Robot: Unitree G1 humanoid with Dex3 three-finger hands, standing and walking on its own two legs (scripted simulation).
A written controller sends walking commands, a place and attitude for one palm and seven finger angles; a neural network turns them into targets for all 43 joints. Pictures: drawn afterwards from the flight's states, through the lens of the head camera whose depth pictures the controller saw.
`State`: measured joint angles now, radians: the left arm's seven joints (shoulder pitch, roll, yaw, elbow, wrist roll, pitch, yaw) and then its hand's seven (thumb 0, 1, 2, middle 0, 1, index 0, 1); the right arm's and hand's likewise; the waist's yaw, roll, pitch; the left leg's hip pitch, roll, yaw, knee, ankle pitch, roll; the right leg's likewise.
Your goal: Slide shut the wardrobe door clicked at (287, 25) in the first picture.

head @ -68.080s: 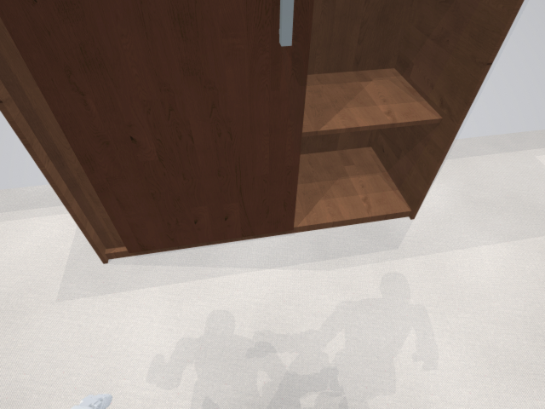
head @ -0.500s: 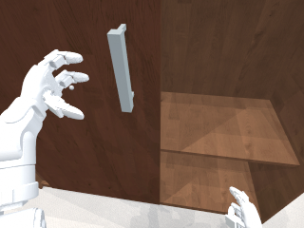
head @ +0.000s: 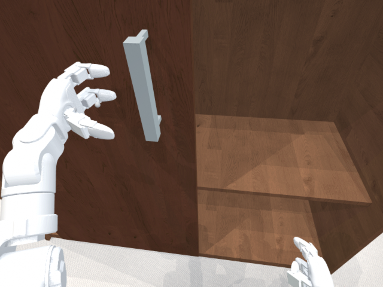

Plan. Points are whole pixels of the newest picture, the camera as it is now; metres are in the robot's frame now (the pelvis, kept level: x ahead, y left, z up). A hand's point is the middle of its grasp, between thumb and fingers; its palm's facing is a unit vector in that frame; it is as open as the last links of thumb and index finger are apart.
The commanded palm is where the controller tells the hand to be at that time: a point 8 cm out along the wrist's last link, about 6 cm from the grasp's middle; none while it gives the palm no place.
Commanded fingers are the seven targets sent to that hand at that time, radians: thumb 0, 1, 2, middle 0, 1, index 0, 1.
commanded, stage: move the hooked fingers beside the handle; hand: left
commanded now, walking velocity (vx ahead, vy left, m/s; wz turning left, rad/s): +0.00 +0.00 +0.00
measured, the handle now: (148, 89) +0.42 +0.12 +0.24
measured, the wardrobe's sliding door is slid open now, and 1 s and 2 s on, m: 0.60 0.60 0.60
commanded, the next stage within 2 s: feel for the door with the fingertips in 1.12 s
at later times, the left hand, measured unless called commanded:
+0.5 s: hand (106, 99) +0.38 +0.20 +0.24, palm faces +0.00 -1.00 -0.03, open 13.8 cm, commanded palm +0.36 +0.25 +0.24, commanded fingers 0.00 -0.50 0.30 -0.30 -1.20 -0.30 -1.20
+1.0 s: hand (107, 99) +0.38 +0.20 +0.24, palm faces +0.01 -1.00 -0.03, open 13.8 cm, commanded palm +0.37 +0.24 +0.23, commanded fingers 0.00 -0.50 0.30 -0.30 -1.20 -0.30 -1.20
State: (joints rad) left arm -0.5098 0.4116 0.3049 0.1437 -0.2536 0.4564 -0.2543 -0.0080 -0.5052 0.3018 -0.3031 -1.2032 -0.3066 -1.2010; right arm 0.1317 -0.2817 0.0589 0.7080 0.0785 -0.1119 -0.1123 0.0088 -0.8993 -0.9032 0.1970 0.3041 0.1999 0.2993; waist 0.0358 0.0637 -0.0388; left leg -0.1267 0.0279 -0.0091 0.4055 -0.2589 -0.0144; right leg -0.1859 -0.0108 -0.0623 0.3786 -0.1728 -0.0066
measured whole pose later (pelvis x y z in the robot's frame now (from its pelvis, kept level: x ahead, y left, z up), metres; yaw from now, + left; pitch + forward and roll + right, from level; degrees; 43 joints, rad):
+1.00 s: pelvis -0.01 +0.01 +0.00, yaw -1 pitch -1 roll -1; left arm -0.61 0.38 0.27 0.33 -0.22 0.36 -0.20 -0.01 -0.50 0.30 -0.37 -1.25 -0.33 -1.23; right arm 0.18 -0.27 0.05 0.73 0.08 -0.10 -0.11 0.01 -0.90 -0.90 0.20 0.30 0.20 0.30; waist 0.02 0.05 -0.04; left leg -0.13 0.02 0.00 0.38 -0.24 0.00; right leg -0.19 -0.02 -0.05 0.34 -0.14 0.00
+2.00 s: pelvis -0.01 +0.01 +0.00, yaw +1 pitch -1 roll -1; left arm -0.67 0.29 0.17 0.33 -0.20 0.36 -0.11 -0.01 -0.50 0.30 -0.36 -1.29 -0.34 -1.24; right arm 0.14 -0.24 0.06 0.77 0.08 -0.11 -0.11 0.01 -0.90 -0.90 0.20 0.30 0.20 0.30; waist 0.05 0.05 -0.03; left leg -0.13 0.00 -0.02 0.39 -0.24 0.00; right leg -0.18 -0.03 -0.07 0.35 -0.15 0.01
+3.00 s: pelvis +0.01 +0.01 +0.00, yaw -1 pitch -2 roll +0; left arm -0.55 0.19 0.14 0.11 -0.20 0.48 -0.03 -0.01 -0.50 0.30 -0.34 -1.24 -0.32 -1.20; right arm 0.08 -0.22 0.07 0.73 0.06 -0.03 -0.08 0.01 -0.90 -0.90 0.20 0.30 0.20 0.30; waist 0.03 0.06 -0.06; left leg -0.08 0.02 0.02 0.37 -0.26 -0.01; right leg -0.16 -0.01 -0.03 0.36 -0.17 0.00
